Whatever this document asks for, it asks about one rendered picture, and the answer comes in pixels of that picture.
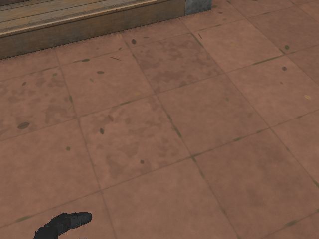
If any robot left hand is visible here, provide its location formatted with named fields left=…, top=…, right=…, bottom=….
left=33, top=212, right=93, bottom=239

